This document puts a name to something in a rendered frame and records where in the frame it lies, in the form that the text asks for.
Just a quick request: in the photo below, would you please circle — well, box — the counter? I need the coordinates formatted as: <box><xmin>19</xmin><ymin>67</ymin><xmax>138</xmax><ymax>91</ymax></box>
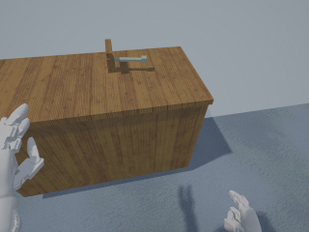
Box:
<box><xmin>0</xmin><ymin>39</ymin><xmax>214</xmax><ymax>197</ymax></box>

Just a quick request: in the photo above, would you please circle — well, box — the right robot hand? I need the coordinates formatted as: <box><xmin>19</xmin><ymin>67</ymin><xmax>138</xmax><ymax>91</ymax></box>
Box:
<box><xmin>224</xmin><ymin>190</ymin><xmax>262</xmax><ymax>232</ymax></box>

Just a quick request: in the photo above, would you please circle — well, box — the tap lever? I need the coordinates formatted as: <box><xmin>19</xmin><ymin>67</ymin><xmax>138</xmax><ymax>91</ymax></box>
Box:
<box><xmin>114</xmin><ymin>55</ymin><xmax>147</xmax><ymax>64</ymax></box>

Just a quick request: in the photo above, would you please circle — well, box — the robot left forearm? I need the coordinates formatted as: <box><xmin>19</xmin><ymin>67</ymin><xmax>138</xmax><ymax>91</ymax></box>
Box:
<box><xmin>0</xmin><ymin>196</ymin><xmax>22</xmax><ymax>232</ymax></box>

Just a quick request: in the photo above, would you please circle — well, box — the left robot hand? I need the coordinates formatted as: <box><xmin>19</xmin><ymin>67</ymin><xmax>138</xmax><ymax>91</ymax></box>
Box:
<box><xmin>0</xmin><ymin>103</ymin><xmax>44</xmax><ymax>198</ymax></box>

